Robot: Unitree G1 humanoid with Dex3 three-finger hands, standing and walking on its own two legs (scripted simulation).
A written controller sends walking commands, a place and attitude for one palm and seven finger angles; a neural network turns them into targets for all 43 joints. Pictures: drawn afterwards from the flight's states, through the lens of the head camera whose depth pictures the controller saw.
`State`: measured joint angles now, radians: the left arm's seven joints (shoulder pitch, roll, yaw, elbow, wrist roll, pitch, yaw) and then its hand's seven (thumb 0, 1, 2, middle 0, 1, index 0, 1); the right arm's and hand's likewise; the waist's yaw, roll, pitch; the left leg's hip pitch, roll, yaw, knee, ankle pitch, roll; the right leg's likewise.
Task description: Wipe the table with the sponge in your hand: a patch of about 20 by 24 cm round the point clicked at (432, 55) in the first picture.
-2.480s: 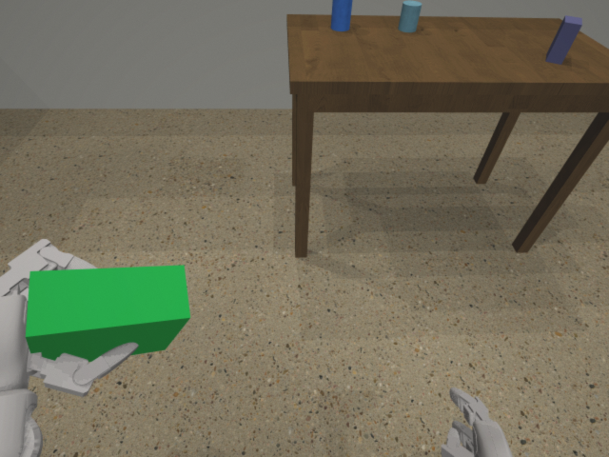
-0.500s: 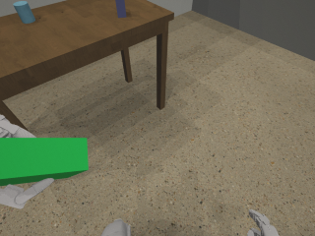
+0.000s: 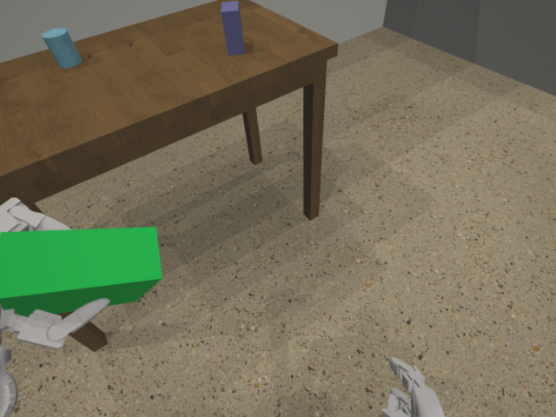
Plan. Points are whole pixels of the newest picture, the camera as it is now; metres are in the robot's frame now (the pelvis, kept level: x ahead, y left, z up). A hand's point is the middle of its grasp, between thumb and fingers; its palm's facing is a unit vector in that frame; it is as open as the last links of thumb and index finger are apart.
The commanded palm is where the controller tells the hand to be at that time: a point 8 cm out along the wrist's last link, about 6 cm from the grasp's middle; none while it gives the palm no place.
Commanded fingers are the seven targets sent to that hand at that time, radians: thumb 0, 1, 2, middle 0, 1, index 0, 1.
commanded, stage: walk to a spot facing it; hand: left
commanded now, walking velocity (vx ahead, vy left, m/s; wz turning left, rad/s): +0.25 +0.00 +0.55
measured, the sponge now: (104, 272) +0.23 +0.21 +0.17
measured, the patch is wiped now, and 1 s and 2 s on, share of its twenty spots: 0.00 0.00 0.00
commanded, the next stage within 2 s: turn to face it in 0.22 s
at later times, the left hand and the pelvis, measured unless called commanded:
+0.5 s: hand (86, 207) +0.30 +0.26 +0.18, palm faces +0.54 -0.72 -0.43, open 9.9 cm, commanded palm +0.22 +0.28 +0.19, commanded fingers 0.00 0.10 1.30 -1.20 -1.60 -1.20 -1.60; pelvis +0.12 -0.02 -0.01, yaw +11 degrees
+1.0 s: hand (115, 198) +0.31 +0.22 +0.19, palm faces +0.62 -0.65 -0.44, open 9.9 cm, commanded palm +0.25 +0.25 +0.19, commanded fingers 0.00 0.10 1.30 -1.20 -1.60 -1.20 -1.60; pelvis +0.18 -0.06 +0.02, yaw +18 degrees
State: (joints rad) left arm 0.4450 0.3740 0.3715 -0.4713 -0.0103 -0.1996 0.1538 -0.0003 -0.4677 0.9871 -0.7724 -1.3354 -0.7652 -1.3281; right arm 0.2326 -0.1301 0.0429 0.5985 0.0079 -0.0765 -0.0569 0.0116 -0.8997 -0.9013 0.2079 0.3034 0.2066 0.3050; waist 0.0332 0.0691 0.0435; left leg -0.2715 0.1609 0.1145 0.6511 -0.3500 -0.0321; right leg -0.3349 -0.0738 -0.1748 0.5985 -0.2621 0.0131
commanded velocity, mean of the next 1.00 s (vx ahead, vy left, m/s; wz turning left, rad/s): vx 0.21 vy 0.05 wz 0.22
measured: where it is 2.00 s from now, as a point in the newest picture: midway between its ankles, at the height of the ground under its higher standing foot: (298, 381)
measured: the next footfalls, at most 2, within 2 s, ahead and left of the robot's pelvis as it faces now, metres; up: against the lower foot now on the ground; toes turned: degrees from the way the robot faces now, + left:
left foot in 0.40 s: +0.21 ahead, +0.11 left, +0.00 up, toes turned +19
right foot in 0.72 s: +0.22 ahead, -0.17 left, +0.00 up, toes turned +8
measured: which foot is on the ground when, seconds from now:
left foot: up 0.00-0.38, down 0.40-0.72, up 0.74-1.00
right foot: down 0.00-0.40, up 0.42-0.70, down 0.72-1.00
